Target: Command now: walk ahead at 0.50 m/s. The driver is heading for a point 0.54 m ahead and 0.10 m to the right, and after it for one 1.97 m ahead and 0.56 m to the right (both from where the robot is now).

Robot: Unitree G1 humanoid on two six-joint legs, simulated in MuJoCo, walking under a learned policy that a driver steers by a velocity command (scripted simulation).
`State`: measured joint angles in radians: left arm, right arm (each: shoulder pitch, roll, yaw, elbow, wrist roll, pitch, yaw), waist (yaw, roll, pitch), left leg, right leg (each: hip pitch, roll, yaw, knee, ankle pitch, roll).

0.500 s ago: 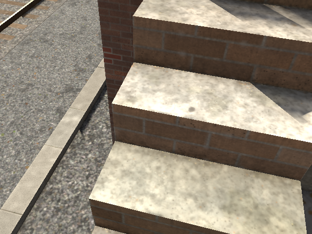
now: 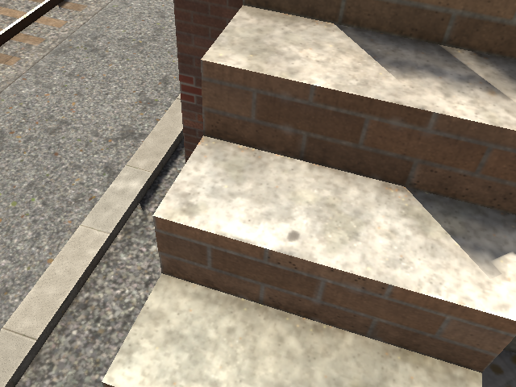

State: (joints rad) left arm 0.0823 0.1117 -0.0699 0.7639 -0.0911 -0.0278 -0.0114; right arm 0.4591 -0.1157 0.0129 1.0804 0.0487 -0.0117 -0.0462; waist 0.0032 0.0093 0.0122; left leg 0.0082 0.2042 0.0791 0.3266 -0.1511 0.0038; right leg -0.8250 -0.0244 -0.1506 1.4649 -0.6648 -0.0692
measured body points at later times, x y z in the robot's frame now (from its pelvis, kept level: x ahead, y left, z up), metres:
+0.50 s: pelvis +0.16 -0.02 +0.16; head +0.16 -0.01 +0.61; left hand +0.20 +0.21 +0.00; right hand +0.21 -0.24 +0.01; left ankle +0.18 +0.07 -0.58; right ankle +0.09 -0.10 -0.57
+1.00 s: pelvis +0.25 -0.10 +0.24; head +0.27 -0.10 +0.69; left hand +0.38 +0.08 +0.10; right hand +0.27 -0.36 +0.10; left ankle +0.15 +0.03 -0.40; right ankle +0.35 -0.21 -0.38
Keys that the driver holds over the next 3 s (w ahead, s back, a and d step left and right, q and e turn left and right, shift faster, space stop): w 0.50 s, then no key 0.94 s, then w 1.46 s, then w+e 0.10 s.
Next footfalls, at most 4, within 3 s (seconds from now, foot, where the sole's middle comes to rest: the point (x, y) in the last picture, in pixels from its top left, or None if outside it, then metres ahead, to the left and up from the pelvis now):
0.46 left None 0.23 0.08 -0.61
0.88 right None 0.39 -0.22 -0.42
1.40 left None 0.19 0.02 -0.61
1.48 right None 0.33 -0.17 -0.42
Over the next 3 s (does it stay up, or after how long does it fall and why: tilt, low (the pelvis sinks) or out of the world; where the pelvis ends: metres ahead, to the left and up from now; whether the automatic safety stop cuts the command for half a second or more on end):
stays up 0.32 -0.01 0.29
